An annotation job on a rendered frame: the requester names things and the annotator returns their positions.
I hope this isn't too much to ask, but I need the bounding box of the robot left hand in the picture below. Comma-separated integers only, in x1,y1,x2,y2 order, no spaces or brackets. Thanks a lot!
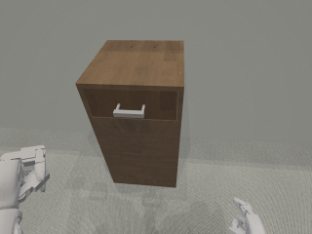
0,145,50,210

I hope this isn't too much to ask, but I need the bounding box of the robot right hand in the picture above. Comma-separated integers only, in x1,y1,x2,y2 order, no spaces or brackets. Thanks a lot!
229,197,266,234

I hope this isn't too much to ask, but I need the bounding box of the left robot forearm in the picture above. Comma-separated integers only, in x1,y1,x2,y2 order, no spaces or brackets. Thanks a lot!
0,208,23,234

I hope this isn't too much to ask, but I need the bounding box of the drawer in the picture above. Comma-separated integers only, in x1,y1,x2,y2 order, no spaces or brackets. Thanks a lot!
83,88,177,121

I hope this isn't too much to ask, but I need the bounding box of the handle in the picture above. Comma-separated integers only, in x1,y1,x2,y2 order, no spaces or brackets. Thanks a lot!
113,103,145,119

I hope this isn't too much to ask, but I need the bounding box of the cabinet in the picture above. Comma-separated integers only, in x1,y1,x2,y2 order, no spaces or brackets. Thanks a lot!
75,40,184,188

